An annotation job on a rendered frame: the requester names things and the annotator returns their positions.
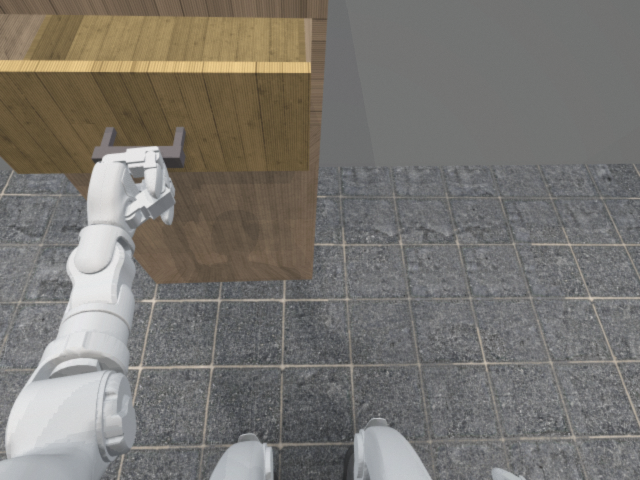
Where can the robot left upper arm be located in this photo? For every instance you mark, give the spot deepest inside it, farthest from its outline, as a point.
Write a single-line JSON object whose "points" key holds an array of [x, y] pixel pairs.
{"points": [[70, 428]]}

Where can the cabinet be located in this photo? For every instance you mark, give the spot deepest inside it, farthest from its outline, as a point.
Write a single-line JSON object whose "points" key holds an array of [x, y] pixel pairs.
{"points": [[227, 226]]}

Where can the robot left hand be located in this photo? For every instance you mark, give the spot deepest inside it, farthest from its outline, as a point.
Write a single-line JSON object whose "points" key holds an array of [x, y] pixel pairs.
{"points": [[112, 189]]}

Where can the left robot forearm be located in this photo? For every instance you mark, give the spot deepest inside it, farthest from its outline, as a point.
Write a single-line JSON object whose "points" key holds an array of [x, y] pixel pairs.
{"points": [[94, 331]]}

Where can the handle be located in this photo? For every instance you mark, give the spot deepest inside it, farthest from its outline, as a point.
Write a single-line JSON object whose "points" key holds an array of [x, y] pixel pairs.
{"points": [[173, 156]]}

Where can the left robot thigh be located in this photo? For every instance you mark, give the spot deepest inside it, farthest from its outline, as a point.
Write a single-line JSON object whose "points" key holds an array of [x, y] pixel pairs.
{"points": [[248, 460]]}

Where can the left robot shin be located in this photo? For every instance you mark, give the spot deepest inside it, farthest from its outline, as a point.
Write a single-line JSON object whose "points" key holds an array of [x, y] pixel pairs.
{"points": [[248, 437]]}

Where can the drawer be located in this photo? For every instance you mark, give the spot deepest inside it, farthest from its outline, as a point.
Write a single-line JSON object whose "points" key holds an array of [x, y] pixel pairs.
{"points": [[240, 87]]}

